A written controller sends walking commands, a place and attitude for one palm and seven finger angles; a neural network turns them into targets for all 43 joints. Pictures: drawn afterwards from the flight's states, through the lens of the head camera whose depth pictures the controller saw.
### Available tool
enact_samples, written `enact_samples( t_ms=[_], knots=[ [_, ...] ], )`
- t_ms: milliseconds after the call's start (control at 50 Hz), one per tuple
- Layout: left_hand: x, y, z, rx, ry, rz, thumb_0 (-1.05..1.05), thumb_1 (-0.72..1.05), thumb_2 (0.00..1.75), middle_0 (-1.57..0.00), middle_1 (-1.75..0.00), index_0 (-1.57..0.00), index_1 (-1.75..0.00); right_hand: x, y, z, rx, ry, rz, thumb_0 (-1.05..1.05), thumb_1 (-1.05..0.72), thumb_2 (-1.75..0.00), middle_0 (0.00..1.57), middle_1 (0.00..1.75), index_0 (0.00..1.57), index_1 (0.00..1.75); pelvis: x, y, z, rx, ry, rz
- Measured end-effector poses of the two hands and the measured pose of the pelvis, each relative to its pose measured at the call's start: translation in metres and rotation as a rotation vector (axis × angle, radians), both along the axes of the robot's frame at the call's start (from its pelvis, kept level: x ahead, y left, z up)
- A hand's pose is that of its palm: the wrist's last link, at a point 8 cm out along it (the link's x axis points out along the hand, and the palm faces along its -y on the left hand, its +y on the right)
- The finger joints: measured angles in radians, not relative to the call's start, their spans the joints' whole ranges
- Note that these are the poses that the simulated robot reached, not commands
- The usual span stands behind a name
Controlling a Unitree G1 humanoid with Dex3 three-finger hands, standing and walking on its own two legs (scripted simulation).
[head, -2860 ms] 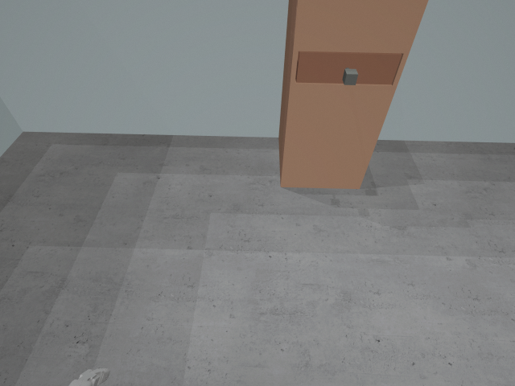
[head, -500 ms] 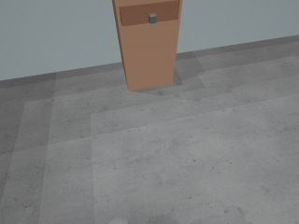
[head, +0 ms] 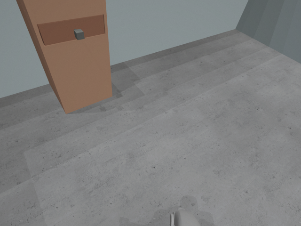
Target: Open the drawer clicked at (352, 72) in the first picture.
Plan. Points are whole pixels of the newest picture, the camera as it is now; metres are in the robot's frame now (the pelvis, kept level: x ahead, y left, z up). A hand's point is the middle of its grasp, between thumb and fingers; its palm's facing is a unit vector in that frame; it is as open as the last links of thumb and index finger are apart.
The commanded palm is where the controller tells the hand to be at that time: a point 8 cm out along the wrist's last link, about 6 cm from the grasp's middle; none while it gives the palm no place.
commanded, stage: walk to a spot facing it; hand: left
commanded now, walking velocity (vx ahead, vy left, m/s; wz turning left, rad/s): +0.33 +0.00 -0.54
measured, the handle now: (77, 32) +1.14 +0.49 -0.09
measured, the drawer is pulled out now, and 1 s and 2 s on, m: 0.00 0.00 0.00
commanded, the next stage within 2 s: turn to face it in 1.20 s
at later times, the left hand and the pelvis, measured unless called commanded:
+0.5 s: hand (115, 175) +0.31 +0.12 -0.17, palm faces -0.19 -0.96 -0.22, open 7.2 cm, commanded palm none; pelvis +0.21 -0.06 +0.00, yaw -12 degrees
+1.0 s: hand (132, 126) +0.54 +0.09 -0.18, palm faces -0.34 -0.93 -0.13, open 7.3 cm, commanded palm none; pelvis +0.43 -0.07 +0.00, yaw -23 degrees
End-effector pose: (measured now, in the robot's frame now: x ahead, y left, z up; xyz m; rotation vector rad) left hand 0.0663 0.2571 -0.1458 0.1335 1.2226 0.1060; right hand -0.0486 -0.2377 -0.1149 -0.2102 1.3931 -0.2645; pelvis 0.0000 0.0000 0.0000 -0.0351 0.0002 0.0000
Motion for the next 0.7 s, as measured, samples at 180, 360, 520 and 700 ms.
enact_samples(
  t_ms=[180, 360, 520, 700],
  knots=[
    [0.170, -0.091, -0.017, -0.052, -0.097, -0.244, 0.00, 0.91, 0.90, -0.20, -0.30, -0.20, -0.30, -0.045, 0.008, -0.013, 0.088, 0.291, -0.243, 0.00, -0.90, -0.90, 0.20, 0.30, 0.20, 0.30, 0.076, -0.036, -0.024, 0.004, 0.018, -0.113],
    [0.227, -0.116, -0.002, -0.001, -0.102, -0.239, 0.00, 0.91, 0.90, -0.20, -0.30, -0.20, -0.30, 0.108, -0.047, -0.026, 0.068, 0.051, -0.241, 0.01, -0.91, -0.90, 0.20, 0.30, 0.20, 0.30, 0.150, -0.064, -0.011, 0.018, -0.017, -0.176],
    [0.250, -0.081, 0.005, 0.059, -0.014, -0.195, -0.01, 0.92, 0.90, -0.20, -0.30, -0.20, -0.30, 0.286, -0.062, -0.014, 0.060, -0.262, -0.137, 0.00, -0.91, -0.90, 0.19, 0.30, 0.19, 0.30, 0.221, -0.059, -0.004, -0.001, 0.000, -0.209],
    [0.282, -0.059, -0.022, 0.011, 0.158, -0.165, 0.00, 0.91, 0.90, -0.20, -0.30, -0.20, -0.30, 0.400, -0.039, -0.008, 0.022, -0.344, -0.098, 0.00, -0.91, -0.90, 0.20, 0.30, 0.20, 0.30, 0.315, -0.037, -0.013, 0.002, -0.014, -0.270]
  ],
)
